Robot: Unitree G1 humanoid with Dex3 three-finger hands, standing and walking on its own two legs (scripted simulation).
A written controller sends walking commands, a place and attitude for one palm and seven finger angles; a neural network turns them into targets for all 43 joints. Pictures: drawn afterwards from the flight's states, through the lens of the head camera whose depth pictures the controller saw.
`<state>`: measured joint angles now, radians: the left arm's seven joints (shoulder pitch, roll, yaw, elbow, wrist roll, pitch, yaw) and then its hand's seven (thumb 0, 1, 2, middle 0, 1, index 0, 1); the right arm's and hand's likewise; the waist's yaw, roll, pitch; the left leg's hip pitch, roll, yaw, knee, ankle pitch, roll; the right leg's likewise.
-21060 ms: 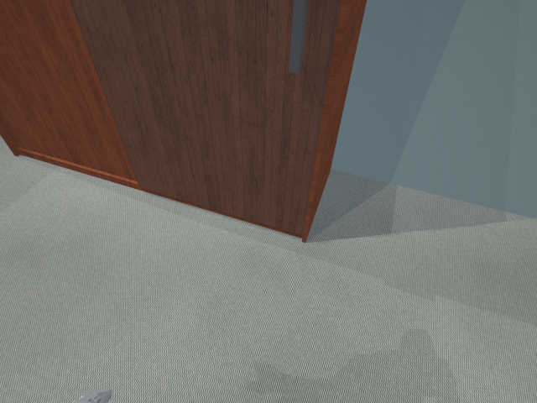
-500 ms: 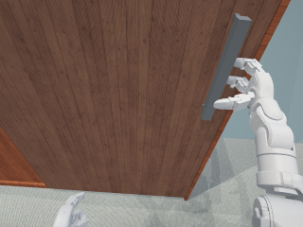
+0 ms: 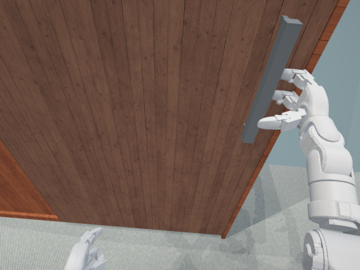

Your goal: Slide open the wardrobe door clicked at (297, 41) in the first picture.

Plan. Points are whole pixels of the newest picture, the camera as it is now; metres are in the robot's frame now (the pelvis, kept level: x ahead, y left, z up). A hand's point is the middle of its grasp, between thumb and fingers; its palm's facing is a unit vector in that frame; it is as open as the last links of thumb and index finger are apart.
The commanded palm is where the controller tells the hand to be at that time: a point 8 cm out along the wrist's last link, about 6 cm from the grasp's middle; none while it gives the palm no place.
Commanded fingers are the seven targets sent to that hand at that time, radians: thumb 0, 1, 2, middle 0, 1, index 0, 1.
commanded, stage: move the hooked fingers beside the handle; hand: right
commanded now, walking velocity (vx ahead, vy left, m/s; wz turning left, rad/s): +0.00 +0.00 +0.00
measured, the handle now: (263, 87) +0.47 -0.16 +0.21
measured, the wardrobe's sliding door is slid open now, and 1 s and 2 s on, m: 0.00 0.00 0.00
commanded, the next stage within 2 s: feel for the door with the fingertips in 2.00 s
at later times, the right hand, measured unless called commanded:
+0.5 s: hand (288, 104) +0.40 -0.19 +0.22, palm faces +0.07 +1.00 -0.02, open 14.0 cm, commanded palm +0.38 -0.23 +0.22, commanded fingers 0.00 0.50 -0.30 0.30 1.20 0.30 1.20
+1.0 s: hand (296, 105) +0.40 -0.21 +0.22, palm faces +0.07 +1.00 -0.03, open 14.0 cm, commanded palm +0.38 -0.25 +0.22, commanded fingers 0.00 0.50 -0.30 0.30 1.20 0.30 1.20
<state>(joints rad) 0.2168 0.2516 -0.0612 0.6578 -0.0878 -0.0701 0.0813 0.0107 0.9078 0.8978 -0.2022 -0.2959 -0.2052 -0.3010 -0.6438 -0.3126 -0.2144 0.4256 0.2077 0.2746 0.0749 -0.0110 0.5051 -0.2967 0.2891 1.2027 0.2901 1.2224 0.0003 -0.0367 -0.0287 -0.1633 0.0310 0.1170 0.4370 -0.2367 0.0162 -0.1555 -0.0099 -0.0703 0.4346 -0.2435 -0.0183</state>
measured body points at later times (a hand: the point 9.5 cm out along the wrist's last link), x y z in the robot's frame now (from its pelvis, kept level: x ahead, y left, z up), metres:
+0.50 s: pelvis +0.01 +0.01 +0.00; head -0.01 +0.02 +0.45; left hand +0.17 +0.26 -0.09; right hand +0.39 -0.24 +0.22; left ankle +0.00 +0.11 -0.74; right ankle +0.00 -0.11 -0.74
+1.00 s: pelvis +0.02 +0.00 +0.00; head +0.00 +0.02 +0.45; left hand +0.17 +0.25 -0.09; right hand +0.39 -0.26 +0.22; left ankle +0.00 +0.11 -0.74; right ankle +0.00 -0.11 -0.74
